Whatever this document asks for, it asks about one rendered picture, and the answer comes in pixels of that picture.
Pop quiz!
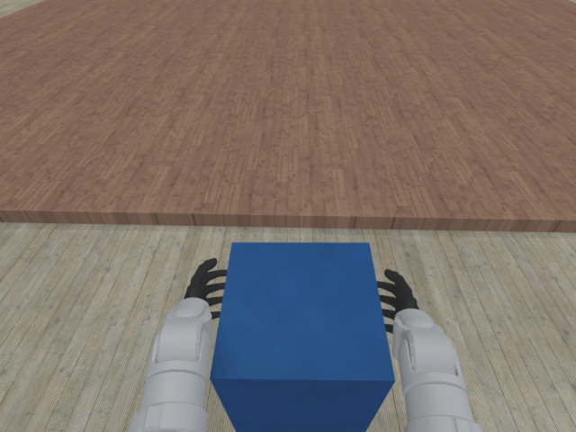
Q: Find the left robot forearm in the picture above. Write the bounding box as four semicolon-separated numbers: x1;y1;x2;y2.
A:
129;298;212;432

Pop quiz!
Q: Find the robot left hand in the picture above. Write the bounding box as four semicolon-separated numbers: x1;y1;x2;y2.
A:
184;258;228;320

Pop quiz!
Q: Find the robot right hand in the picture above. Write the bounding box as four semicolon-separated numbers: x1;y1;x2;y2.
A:
376;269;419;333

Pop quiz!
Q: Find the carton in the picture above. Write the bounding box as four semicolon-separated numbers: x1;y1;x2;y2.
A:
210;242;395;432

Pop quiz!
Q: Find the right robot forearm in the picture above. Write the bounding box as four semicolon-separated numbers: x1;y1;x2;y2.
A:
392;309;484;432

